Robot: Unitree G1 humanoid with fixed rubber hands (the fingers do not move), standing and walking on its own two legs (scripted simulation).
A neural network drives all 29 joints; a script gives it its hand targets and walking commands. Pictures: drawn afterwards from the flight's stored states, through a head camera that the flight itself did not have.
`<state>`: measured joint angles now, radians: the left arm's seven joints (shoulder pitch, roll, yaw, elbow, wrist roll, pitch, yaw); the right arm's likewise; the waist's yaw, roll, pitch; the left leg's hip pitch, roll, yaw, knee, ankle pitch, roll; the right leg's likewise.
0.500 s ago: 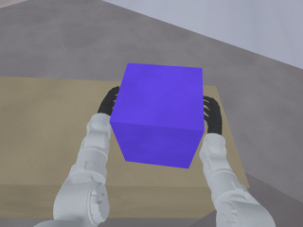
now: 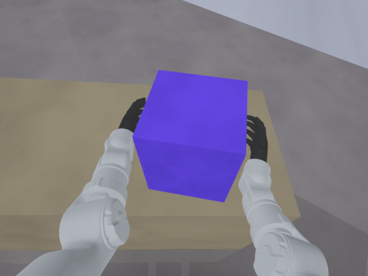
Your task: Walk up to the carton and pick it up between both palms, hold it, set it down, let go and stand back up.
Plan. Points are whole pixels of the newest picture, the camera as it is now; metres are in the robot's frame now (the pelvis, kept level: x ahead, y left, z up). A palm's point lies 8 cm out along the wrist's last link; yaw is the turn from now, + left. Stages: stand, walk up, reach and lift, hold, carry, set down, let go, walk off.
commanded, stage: set down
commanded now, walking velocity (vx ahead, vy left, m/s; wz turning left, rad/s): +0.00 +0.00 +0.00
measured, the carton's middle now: (193, 140) +0.42 -0.03 +0.00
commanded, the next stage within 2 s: none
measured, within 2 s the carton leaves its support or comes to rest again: rests again in 0.72 s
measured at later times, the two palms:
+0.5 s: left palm (131, 133) +0.44 +0.13 +0.01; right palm (251, 159) +0.36 -0.16 +0.00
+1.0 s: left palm (129, 136) +0.43 +0.13 +0.00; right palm (249, 165) +0.34 -0.16 +0.00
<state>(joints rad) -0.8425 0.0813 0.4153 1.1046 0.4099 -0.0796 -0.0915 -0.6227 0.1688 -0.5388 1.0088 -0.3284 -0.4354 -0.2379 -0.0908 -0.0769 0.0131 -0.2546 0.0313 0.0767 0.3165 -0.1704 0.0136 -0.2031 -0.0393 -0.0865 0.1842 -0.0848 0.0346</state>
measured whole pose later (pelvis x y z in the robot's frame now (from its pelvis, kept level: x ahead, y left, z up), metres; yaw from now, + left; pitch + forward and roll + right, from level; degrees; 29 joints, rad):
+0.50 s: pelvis +0.01 +0.00 +0.00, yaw +0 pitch +14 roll -2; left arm -0.84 0.11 0.37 1.23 0.36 -0.26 -0.06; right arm -0.61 0.15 -0.52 1.14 -0.30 -0.58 -0.28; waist -0.09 -0.04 -0.07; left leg -0.43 0.05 0.06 0.37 -0.19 0.00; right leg -0.35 -0.02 -0.11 0.18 -0.08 0.02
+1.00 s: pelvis -0.01 +0.00 -0.01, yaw +1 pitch +17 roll -2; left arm -0.95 0.12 0.46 1.33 0.45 -0.29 -0.06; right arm -0.66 0.20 -0.74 1.10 -0.46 -0.55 -0.24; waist -0.10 -0.07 -0.09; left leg -0.55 0.05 0.05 0.43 -0.18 0.01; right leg -0.47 -0.03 -0.11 0.26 -0.08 0.02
